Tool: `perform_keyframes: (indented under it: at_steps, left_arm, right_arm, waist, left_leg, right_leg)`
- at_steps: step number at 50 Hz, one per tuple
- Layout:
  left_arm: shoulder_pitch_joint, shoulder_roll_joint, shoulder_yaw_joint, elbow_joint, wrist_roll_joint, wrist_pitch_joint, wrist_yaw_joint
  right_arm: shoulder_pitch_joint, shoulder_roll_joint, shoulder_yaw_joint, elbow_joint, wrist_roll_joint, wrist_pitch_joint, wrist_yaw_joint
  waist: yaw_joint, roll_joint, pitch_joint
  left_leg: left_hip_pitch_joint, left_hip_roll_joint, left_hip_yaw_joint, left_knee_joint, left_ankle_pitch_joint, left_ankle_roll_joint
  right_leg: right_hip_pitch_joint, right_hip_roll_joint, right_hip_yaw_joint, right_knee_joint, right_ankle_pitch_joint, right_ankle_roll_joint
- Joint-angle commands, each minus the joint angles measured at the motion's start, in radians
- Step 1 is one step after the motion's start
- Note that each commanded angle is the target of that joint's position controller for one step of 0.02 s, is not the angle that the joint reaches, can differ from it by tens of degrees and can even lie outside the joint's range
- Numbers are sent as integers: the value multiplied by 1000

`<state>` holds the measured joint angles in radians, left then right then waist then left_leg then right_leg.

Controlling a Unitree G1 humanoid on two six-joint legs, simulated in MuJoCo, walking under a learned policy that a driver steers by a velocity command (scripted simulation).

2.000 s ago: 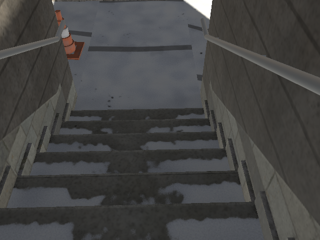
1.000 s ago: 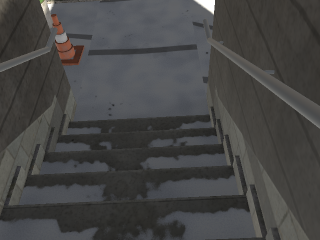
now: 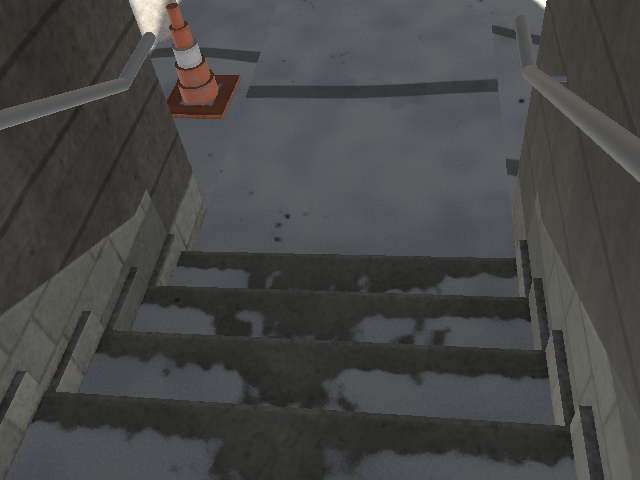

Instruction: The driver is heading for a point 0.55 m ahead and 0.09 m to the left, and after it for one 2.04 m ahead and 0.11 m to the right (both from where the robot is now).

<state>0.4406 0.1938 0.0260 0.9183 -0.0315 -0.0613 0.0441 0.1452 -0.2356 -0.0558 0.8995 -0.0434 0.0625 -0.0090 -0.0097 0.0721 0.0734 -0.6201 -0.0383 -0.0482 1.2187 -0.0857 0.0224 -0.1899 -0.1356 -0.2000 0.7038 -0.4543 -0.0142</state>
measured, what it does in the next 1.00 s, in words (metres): goes down: left foot, then right foot 0.17 m lower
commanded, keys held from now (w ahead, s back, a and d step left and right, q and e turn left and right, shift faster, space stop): w+q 0.36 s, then w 0.16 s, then w+e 0.22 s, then e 0.26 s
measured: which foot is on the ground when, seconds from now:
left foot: up 0.00-0.12, down 0.14-0.60, up 0.62-1.00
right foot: down 0.00-0.16, up 0.18-0.58, down 0.60-1.00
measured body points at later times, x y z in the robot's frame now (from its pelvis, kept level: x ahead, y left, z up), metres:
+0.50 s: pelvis +0.17 +0.05 -0.05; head +0.16 +0.06 +0.40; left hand +0.28 +0.34 -0.15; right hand +0.20 -0.21 -0.19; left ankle +0.03 +0.13 -0.72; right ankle +0.32 -0.03 -0.76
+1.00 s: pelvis +0.41 +0.09 -0.18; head +0.42 +0.08 +0.27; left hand +0.27 +0.31 -0.31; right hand +0.66 -0.08 -0.28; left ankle +0.55 +0.25 -0.86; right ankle +0.30 +0.00 -0.89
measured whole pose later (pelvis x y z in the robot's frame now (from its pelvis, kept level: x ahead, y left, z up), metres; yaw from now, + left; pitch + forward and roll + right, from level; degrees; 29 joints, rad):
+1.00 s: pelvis +0.41 +0.09 -0.18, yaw +6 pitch +1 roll +0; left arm 0.61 0.17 0.02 0.90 0.00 -0.04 0.06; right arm -0.03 -0.21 -0.02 0.86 -0.07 -0.02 0.00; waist 0.11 0.03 -0.01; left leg -0.69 -0.02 -0.06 0.86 0.18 0.03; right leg -0.16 0.16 0.17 0.73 -0.55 -0.11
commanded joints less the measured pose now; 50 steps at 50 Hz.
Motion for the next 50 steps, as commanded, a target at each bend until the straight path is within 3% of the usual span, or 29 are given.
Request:
perform_keyframes:
  at_steps: [1, 2, 4, 6, 7, 8, 9, 10, 11, 12, 14, 15, 18, 24, 28, 30, 31, 32, 33, 34, 35, 36, 37, 39, 42, 43, 46, 48, 50]
  left_arm:
    - [96, 155, 49, -31, 18, 17, 3]
    - [63, 167, 51, -46, 45, 45, 9]
    - [43, 235, 81, -60, 40, 52, 9]
    - [-41, 278, 88, -99, 46, 48, -5]
    - [-121, 296, 103, -115, 44, 35, -22]
    - [-213, 238, 95, -133, 53, 34, -41]
    - [-159, 108, 61, -191, 61, 35, -50]
    - [-208, 153, 59, -256, 63, 25, -51]
    - [-264, 173, 65, -237, 59, 26, -46]
    - [-204, 212, 83, -186, 40, 26, -44]
    - [-124, 207, 88, -119, 46, 44, -39]
    - [-183, 205, 93, -138, 47, 35, -41]
    - [-315, 151, 65, -178, 77, 28, -76]
    - [-487, 95, 31, -244, 56, 25, -84]
    - [-174, 134, 51, -125, 26, 25, -50]
    - [98, 168, 74, -14, 33, 22, -45]
    - [220, 156, 60, 24, 28, 23, -63]
    - [158, 159, 42, 0, 16, 22, -83]
    - [100, 183, 56, -17, -16, 26, -81]
    - [34, 221, 73, -51, -7, 21, -59]
    - [-15, 141, 41, -55, 11, 25, -55]
    - [31, 154, 32, -41, 50, 12, -52]
    - [15, 133, 16, -31, 69, -16, -47]
    - [-20, 155, 24, -45, 47, -36, -21]
    - [66, 135, 23, -45, 2, -18, -11]
    - [81, 136, 25, -56, 11, -11, -18]
    - [205, 97, 14, -49, 6, 8, 13]
    - [210, 160, 39, -70, 28, 13, 24]
    - [179, 108, 32, -71, 35, 8, 24]
  right_arm:
    - [-46, -15, -10, -83, -1, -12, 8]
    - [-115, -6, -9, -130, 31, -8, 7]
    - [-132, -6, -5, -148, 21, -4, 20]
    - [46, -16, -15, -119, 39, -6, 27]
    - [232, -43, -27, -51, 26, -25, 26]
    - [353, -75, -34, -1, 26, -46, 28]
    - [307, -196, -45, 22, 41, -68, 34]
    - [409, -272, -64, 14, 49, -69, 22]
    - [384, -250, -60, 40, 32, -72, 7]
    - [247, -176, -34, 10, 7, -71, 2]
    - [126, -130, -17, -40, -21, -65, 5]
    - [113, -104, -9, -23, -4, -80, 3]
    - [181, -139, -24, -16, 19, -92, -4]
    - [238, -140, -25, -25, 19, -83, -13]
    - [281, -123, -22, 9, 10, -85, -32]
    - [264, -107, -22, 25, 18, -87, -29]
    - [288, -26, -19, 28, 31, -90, -10]
    - [396, -29, -1, -30, 41, -93, -14]
    - [384, -71, 3, -33, 7, -86, -14]
    - [273, -101, 4, -60, -12, -83, -12]
    - [120, -138, -6, -68, -30, -69, -20]
    - [45, -120, -4, -78, -22, -63, -18]
    - [-20, -101, 0, -96, -8, -72, -10]
    - [-29, -65, 14, -74, 5, -77, -2]
    - [-45, -8, 27, -80, -6, -64, 4]
    - [18, -27, 20, -37, -5, -62, 10]
    - [-157, -73, 7, -83, -11, -72, 11]
    - [-255, -61, 12, -99, -27, -88, 9]
    - [-314, -20, 23, -132, -27, -117, 13]
  waist:
    - [43, -312, 30]
    - [70, -350, 86]
    - [58, -322, 26]
    - [-37, -258, -78]
    - [-153, -190, -157]
    - [-239, 3, -140]
    - [-90, 240, -123]
    - [-149, 204, -201]
    - [-119, 126, -58]
    - [-46, 65, 15]
    - [18, 72, 14]
    - [34, -13, 17]
    - [-11, 49, -39]
    - [-81, 77, -4]
    - [7, 0, 2]
    - [119, -165, -106]
    - [127, -290, -225]
    - [-2, -343, -264]
    - [-9, -350, -268]
    - [22, -379, -197]
    - [29, -217, -53]
    - [37, -199, 17]
    - [-14, -40, 87]
    - [-36, -177, 88]
    - [-24, -278, -73]
    - [-35, -260, -126]
    - [37, -118, -79]
    - [100, -113, -59]
    - [105, -74, -41]
  left_leg:
    - [-117, 38, -8, -7, -93, 41]
    - [-132, 35, 94, -179, -211, 23]
    - [61, 13, 140, -200, -157, 46]
    - [352, -49, 188, -317, -358, 67]
    - [577, -60, 148, -398, -325, 102]
    - [772, -24, -38, -551, -284, 157]
    - [739, 162, -468, -584, 179, 200]
    - [756, 306, -703, -790, -13, 324]
    - [607, 336, -760, -852, -310, 355]
    - [452, 267, -633, -798, -492, 325]
    - [228, 180, -444, -701, -233, 277]
    - [151, 117, -354, -643, -300, 245]
    - [133, 63, -346, -627, -299, 256]
    - [155, 39, -342, -535, -387, 222]
    - [188, -4, -256, -180, -153, 206]
    - [115, -78, -108, 358, -193, 188]
    - [-140, -183, -35, 792, -741, 167]
    - [-359, -95, -50, 907, -709, 158]
    - [-489, -33, 21, 919, -591, 130]
    - [-563, 18, 33, 780, -493, 76]
    - [-558, 54, 27, 688, -437, 51]
    - [-514, 58, 24, 605, -462, 34]
    - [-441, 108, -39, 292, -165, 12]
    - [-171, 72, 42, -91, -19, -29]
    - [9, 4, 83, -205, 55, -18]
    - [38, -2, 80, -128, 173, 6]
    - [-267, 31, -18, -299, 292, 25]
    - [-347, 38, -37, -386, 260, 13]
    - [-280, 50, -57, -514, 392, 0]
  right_leg:
    - [75, -269, 173, -157, 763, -142]
    - [79, -227, 99, -182, 695, -110]
    - [26, -232, 108, -101, 695, -118]
    - [-110, -183, -18, 85, 851, -96]
    - [-243, -168, -14, 335, 806, -86]
    - [-544, -88, 33, 693, 243, -78]
    - [-769, 42, 121, 863, -163, -64]
    - [-816, 56, 258, 706, -171, -47]
    - [-835, 49, 281, 626, -198, -28]
    - [-733, 28, 277, 541, -75, 19]
    - [-533, 40, 223, 522, 161, 40]
    - [-480, 48, 267, 393, 422, 44]
    - [-392, 114, 206, 216, 643, 2]
    - [-263, 146, 216, -105, 693, 6]
    - [44, 81, 203, -385, 801, -9]
    - [309, 27, 235, -485, 798, -66]
    - [518, -51, 320, -123, 970, -83]
    - [605, -104, 437, 58, 1034, -73]
    - [564, -156, 592, -64, 706, -175]
    - [411, -249, 815, -296, 126, -317]
    - [202, -200, 818, -377, -47, -294]
    - [61, -192, 869, -363, 51, -288]
    - [-64, -115, 756, -336, 150, -231]
    - [-239, 10, 572, -347, 621, -197]
    - [-100, 22, 505, -234, 1217, -146]
    - [-68, 23, 519, -184, 1197, -133]
    - [200, 40, 603, -60, 817, -188]
    - [279, 48, 668, -21, 708, -219]
    - [185, 87, 666, 54, 568, -223]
